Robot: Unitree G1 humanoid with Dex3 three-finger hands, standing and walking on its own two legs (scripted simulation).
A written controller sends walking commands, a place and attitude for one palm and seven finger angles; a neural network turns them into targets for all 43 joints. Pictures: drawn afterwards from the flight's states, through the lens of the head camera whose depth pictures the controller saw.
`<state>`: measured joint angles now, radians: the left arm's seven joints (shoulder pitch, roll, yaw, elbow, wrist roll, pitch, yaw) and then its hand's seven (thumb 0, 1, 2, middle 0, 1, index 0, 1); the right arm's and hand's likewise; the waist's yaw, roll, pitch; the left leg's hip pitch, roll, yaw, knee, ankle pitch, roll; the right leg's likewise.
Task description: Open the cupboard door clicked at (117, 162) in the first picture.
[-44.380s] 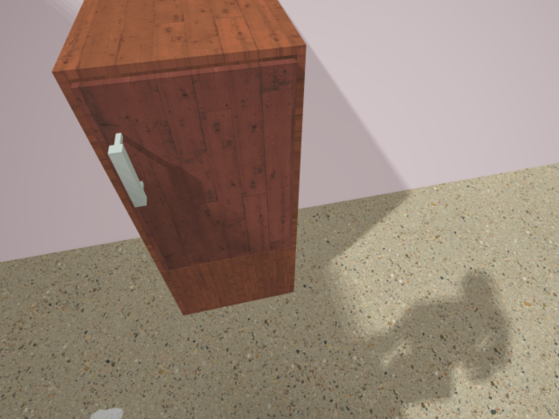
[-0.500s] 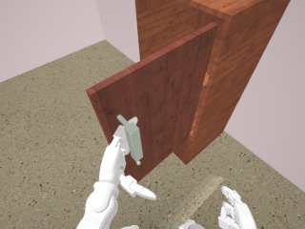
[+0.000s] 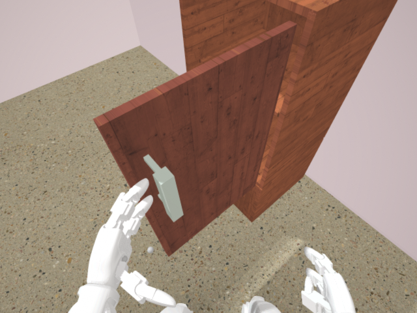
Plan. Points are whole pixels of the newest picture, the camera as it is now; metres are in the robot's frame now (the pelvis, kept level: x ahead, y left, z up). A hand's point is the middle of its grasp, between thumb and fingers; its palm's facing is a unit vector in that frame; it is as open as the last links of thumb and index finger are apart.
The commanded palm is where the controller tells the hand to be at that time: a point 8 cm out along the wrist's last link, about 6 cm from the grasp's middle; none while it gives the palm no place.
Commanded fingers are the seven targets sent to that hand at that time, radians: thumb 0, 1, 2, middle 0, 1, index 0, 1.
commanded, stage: slide the hand sideways off the handle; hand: left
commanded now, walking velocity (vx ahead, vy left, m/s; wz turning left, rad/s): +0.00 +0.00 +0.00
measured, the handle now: (163, 189) +0.32 +0.11 +0.07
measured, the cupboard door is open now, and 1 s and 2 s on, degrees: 90 90 90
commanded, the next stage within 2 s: draw the hand back to the body in 0.34 s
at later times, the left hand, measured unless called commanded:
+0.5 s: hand (119, 268) +0.18 +0.15 +0.06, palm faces -0.04 -1.00 -0.04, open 16.3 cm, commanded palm +0.16 +0.22 +0.08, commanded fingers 0.00 -0.50 0.30 -0.15 -0.30 -0.15 -0.30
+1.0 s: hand (61, 253) +0.18 +0.21 +0.13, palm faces +0.07 -0.98 -0.20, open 16.0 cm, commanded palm +0.15 +0.26 +0.15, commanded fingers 0.00 -0.19 0.44 -0.16 -0.30 -0.16 -0.30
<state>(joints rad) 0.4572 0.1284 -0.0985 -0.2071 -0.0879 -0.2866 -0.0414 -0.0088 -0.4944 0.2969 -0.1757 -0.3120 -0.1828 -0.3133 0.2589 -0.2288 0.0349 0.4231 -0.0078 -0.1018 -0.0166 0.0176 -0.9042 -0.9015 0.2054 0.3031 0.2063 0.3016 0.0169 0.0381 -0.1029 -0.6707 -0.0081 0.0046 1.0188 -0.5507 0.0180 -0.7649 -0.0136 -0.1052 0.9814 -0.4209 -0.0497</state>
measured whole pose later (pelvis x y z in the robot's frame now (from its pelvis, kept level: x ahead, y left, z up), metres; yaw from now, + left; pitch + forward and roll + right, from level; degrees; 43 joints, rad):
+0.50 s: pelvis +0.00 +0.00 -0.01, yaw +1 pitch +12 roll -2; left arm 0.55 0.20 0.06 -0.25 -0.23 -0.33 -0.23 -0.01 -0.49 0.30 -0.15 -0.30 -0.15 -0.30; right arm 0.25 -0.25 0.02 0.43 0.02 -0.14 -0.05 0.02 -0.90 -0.90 0.20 0.30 0.21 0.30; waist 0.02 0.04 -0.12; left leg -0.73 0.00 -0.03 1.10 -0.58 0.01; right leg -0.80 -0.01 -0.14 1.03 -0.44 -0.06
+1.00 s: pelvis +0.00 +0.02 +0.02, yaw +0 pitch +5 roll -2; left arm 0.58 0.29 0.16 -0.41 -0.19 -0.13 -0.14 -0.01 -0.43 0.32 -0.16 -0.30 -0.16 -0.30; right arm 0.29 -0.23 0.05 0.47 0.03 -0.18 -0.07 0.02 -0.90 -0.90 0.21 0.30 0.21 0.30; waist 0.05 0.05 -0.11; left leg -0.48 0.00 0.00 0.91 -0.52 0.04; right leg -0.55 0.00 -0.11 0.83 -0.37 -0.02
